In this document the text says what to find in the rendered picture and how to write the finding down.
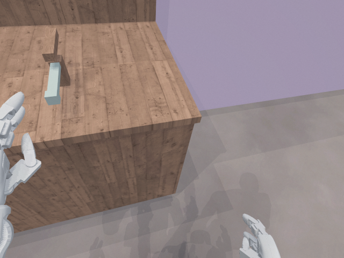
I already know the counter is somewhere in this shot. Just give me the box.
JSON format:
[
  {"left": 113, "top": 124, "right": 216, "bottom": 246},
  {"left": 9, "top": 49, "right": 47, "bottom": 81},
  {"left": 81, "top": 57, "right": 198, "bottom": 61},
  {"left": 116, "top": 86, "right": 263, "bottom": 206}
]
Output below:
[{"left": 0, "top": 0, "right": 202, "bottom": 233}]

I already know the tap lever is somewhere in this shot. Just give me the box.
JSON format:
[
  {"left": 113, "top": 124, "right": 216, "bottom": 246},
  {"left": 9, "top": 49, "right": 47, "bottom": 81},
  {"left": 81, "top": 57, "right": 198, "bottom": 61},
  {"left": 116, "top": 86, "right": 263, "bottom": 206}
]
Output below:
[{"left": 44, "top": 62, "right": 61, "bottom": 105}]

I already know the left robot forearm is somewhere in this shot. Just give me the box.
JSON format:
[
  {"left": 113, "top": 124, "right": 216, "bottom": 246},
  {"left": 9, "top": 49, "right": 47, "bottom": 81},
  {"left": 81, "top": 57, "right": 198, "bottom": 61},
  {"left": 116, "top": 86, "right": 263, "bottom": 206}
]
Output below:
[{"left": 0, "top": 205, "right": 14, "bottom": 258}]

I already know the right robot hand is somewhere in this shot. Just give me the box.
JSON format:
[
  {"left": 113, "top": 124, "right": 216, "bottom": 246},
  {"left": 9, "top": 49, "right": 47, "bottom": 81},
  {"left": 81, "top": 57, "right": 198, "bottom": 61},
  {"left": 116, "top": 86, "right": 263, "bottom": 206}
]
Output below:
[{"left": 240, "top": 214, "right": 281, "bottom": 258}]

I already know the left robot hand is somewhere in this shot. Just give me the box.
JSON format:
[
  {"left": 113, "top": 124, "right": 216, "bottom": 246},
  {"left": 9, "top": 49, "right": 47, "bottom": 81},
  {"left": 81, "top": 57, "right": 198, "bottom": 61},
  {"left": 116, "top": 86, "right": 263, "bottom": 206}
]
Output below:
[{"left": 0, "top": 92, "right": 41, "bottom": 205}]

